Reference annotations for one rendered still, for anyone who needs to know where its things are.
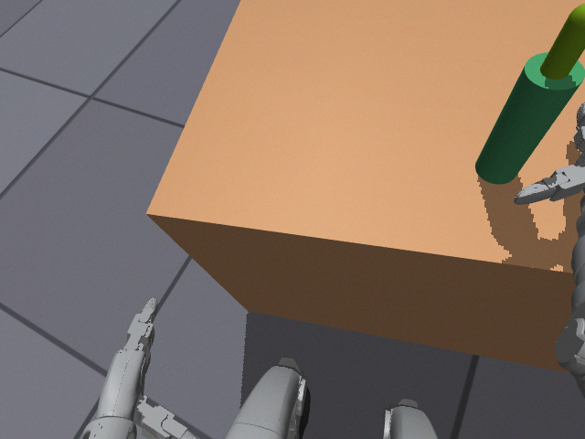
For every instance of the left robot arm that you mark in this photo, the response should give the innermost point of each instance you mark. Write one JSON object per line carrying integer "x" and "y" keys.
{"x": 112, "y": 427}

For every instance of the left robot hand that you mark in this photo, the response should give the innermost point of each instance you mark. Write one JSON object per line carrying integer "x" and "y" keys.
{"x": 122, "y": 393}

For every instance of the right robot hand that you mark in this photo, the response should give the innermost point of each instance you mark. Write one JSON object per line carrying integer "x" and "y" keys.
{"x": 564, "y": 182}

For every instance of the right robot arm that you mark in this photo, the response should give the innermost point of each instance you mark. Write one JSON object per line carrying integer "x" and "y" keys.
{"x": 570, "y": 345}

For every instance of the bottle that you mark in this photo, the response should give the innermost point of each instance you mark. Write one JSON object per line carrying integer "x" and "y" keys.
{"x": 544, "y": 87}

